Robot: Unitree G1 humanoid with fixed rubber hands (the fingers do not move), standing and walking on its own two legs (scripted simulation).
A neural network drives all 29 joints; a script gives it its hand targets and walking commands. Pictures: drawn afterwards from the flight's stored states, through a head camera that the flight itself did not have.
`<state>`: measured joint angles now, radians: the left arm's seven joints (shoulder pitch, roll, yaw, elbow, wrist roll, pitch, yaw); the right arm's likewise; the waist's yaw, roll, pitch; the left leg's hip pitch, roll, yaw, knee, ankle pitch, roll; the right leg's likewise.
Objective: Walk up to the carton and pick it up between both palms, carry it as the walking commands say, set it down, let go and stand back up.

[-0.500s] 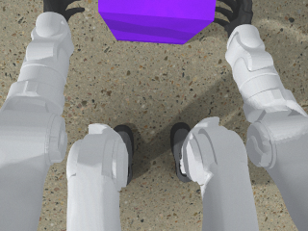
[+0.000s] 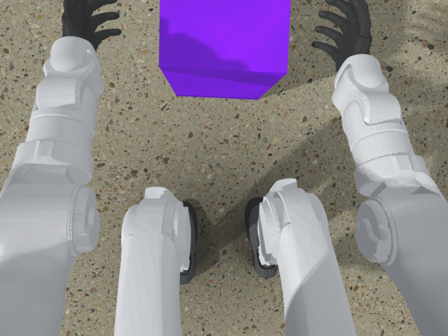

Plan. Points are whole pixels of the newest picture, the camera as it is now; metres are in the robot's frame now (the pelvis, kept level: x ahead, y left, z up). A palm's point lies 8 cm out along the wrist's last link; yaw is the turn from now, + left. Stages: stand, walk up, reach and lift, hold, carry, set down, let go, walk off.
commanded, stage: set down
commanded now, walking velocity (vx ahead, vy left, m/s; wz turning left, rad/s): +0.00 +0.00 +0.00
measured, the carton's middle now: (221, 33) +0.61 -0.01 -0.28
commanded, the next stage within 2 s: let go in 1.02 s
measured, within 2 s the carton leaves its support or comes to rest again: neither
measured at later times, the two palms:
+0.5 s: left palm out of the picture +0.54 +0.20 +0.02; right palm (441, 4) +0.51 -0.19 +0.03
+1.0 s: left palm out of the picture +0.54 +0.20 +0.16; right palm out of the picture +0.50 -0.19 +0.16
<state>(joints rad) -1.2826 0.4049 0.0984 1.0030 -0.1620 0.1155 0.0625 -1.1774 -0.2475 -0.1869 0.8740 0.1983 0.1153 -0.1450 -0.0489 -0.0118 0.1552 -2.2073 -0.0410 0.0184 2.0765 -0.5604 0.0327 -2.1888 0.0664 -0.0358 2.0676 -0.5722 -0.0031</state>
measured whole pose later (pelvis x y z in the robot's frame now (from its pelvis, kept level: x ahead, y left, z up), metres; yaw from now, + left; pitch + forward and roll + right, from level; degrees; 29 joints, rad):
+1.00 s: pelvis +0.05 +0.00 +0.26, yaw +1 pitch +43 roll -2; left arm -1.04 0.28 0.28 0.96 0.07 0.10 -0.04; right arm -0.88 -0.13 -0.34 0.78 -0.01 0.10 -0.03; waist -0.06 0.02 -0.10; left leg -1.48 -0.06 -0.04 1.05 -0.31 0.02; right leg -1.46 0.05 0.01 1.04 -0.33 0.00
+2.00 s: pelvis +0.13 +0.00 +0.37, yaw +2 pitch -2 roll +0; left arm 0.22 0.22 0.05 0.44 0.00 0.09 -0.07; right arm 0.23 -0.23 -0.02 0.42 0.00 0.10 0.06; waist 0.00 0.00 0.08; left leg -0.14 -0.04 -0.04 0.45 -0.27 0.02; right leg -0.13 0.05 0.04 0.44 -0.27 -0.03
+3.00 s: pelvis +0.14 +0.00 +0.37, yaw +2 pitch -1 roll +0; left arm 0.16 0.35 0.02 0.86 0.02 0.00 0.03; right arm 0.14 -0.35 -0.02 0.88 -0.03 0.00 -0.03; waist 0.00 0.00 0.00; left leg -0.12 -0.04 -0.04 0.41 -0.27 0.02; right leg -0.11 0.05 0.05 0.41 -0.27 -0.03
